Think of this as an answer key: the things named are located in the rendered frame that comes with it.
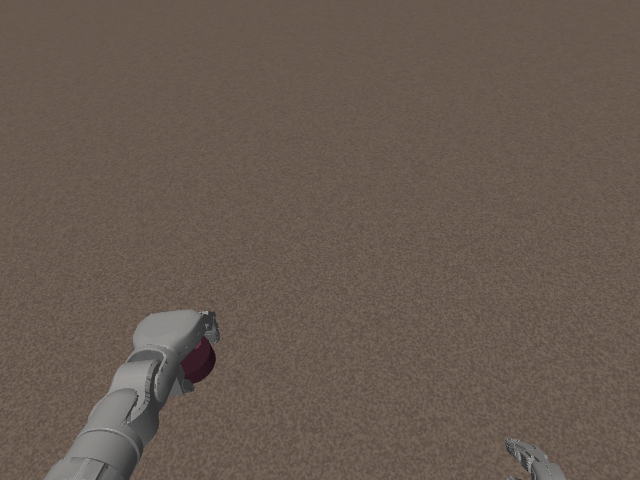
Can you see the left robot hand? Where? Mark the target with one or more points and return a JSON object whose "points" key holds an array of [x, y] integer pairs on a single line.
{"points": [[179, 331]]}

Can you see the left robot arm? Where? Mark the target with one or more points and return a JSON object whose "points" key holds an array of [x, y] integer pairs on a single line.
{"points": [[111, 443]]}

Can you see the tin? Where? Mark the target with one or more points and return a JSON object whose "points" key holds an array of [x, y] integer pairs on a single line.
{"points": [[198, 364]]}

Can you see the right robot hand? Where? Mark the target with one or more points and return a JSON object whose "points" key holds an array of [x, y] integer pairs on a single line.
{"points": [[534, 461]]}

